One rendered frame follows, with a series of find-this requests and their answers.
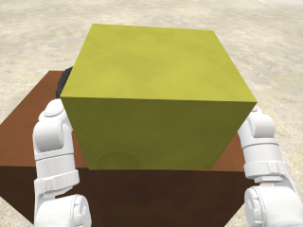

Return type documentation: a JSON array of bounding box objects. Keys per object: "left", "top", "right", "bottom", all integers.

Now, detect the left robot hand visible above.
[{"left": 55, "top": 66, "right": 73, "bottom": 99}]

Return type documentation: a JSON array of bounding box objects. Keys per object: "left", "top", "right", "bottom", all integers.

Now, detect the right robot upper arm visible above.
[{"left": 244, "top": 185, "right": 303, "bottom": 227}]

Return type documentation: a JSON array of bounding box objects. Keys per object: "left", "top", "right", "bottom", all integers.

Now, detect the carton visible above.
[{"left": 60, "top": 24, "right": 258, "bottom": 170}]

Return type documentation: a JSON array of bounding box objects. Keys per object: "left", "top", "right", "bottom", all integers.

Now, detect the robot right forearm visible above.
[{"left": 238, "top": 105, "right": 303, "bottom": 208}]

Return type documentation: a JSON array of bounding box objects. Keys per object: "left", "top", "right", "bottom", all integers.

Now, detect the pedestal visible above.
[{"left": 0, "top": 70, "right": 260, "bottom": 227}]

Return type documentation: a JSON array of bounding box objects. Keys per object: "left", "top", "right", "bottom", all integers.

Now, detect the left robot upper arm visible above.
[{"left": 35, "top": 194, "right": 92, "bottom": 227}]

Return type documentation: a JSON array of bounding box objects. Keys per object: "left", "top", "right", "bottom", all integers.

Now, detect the robot left forearm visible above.
[{"left": 32, "top": 98, "right": 80, "bottom": 227}]

